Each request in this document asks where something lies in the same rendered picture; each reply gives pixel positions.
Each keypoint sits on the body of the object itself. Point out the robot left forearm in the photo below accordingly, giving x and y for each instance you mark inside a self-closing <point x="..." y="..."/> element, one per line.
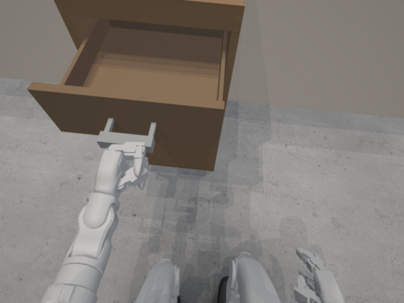
<point x="84" y="265"/>

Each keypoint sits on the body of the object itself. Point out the right robot shin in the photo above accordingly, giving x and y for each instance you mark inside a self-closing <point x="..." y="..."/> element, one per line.
<point x="234" y="297"/>

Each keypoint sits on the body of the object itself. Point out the handle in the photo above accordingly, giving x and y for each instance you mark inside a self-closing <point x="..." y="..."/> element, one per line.
<point x="107" y="138"/>

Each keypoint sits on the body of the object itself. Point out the left robot thigh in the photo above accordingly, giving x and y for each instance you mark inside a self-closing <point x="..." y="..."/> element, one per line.
<point x="161" y="284"/>

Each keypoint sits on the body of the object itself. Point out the robot right hand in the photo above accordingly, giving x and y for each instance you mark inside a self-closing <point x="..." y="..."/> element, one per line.
<point x="323" y="287"/>

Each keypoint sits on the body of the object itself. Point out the robot left hand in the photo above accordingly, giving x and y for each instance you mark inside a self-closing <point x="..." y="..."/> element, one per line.
<point x="113" y="165"/>

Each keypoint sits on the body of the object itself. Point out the drawer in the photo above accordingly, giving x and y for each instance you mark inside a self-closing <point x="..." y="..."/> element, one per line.
<point x="139" y="73"/>

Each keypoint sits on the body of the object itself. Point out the cabinet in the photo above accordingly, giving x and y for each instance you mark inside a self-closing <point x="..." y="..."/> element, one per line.
<point x="227" y="15"/>

